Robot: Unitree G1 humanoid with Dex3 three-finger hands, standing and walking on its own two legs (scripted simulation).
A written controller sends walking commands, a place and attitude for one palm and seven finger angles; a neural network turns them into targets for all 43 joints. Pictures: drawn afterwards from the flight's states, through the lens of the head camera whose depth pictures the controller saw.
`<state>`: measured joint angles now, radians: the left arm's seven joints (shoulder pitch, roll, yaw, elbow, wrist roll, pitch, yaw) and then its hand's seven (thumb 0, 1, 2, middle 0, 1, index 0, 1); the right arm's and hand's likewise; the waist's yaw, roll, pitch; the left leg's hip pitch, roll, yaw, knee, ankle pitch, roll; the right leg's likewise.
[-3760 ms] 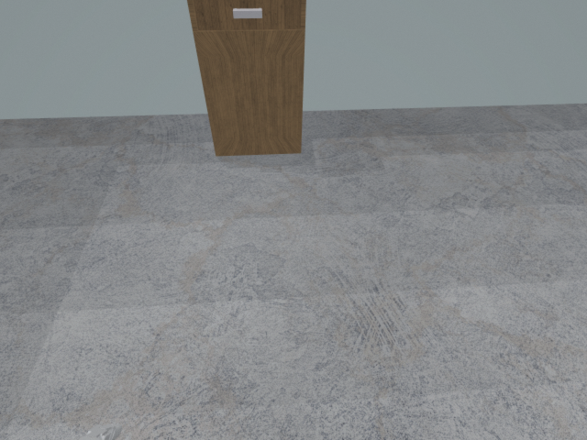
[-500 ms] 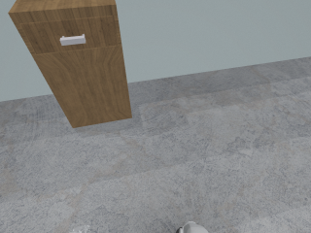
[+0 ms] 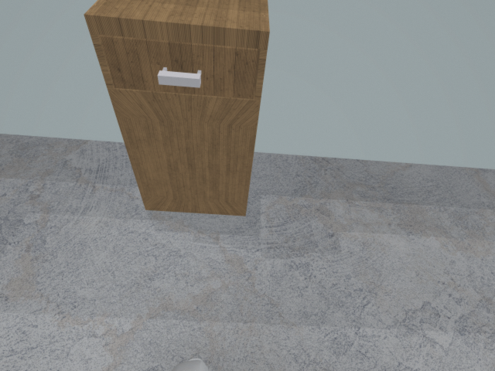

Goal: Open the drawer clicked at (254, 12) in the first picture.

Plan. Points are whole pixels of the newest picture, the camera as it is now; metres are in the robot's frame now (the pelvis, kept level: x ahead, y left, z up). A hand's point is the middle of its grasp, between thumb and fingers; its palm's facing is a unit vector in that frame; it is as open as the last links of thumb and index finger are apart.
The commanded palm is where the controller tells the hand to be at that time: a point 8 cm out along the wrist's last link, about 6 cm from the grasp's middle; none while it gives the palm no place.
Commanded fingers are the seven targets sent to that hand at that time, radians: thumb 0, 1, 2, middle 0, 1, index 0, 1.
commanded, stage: take the last steps up to it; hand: left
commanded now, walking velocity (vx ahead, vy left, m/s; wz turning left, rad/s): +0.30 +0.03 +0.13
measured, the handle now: (181, 75) +0.86 +0.27 +0.00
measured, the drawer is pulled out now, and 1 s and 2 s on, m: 0.00 0.00 0.00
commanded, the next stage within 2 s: come to a stop and stand still in 0.90 s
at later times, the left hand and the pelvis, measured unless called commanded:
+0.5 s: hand (161, 339) +0.19 +0.17 -0.14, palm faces +0.04 -0.98 -0.21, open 7.4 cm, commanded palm none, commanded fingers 0.00 0.90 0.90 -0.20 -0.30 -0.20 -0.30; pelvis +0.13 -0.01 +0.01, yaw +1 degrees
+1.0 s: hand (169, 344) +0.19 +0.16 -0.17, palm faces +0.18 -0.98 -0.13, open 7.4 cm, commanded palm none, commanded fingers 0.00 0.90 0.90 -0.20 -0.30 -0.20 -0.30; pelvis +0.29 +0.02 +0.00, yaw +4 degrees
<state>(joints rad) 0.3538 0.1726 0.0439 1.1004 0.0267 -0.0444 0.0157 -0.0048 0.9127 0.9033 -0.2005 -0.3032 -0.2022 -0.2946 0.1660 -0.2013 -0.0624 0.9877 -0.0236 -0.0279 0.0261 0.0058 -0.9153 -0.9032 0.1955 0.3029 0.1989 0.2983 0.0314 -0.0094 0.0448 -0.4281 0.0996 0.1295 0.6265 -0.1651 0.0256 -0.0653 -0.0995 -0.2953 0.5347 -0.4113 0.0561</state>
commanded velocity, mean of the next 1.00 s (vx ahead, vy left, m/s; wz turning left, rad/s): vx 0.24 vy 0.00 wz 0.04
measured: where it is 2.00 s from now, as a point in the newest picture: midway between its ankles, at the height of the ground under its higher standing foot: (238, 359)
